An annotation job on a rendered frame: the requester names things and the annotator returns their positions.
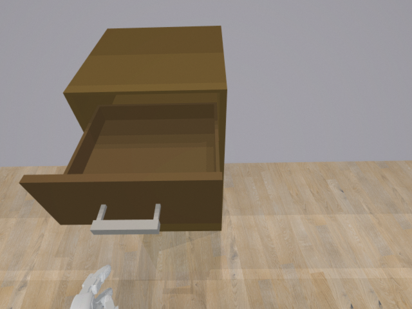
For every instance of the cabinet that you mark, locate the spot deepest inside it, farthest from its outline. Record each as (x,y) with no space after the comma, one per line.
(159,65)

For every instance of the handle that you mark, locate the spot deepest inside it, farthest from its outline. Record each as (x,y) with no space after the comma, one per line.
(104,227)

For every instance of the drawer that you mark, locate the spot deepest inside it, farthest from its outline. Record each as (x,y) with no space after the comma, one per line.
(134,156)

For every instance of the robot left hand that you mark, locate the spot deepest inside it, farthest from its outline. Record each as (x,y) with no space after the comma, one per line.
(86,298)

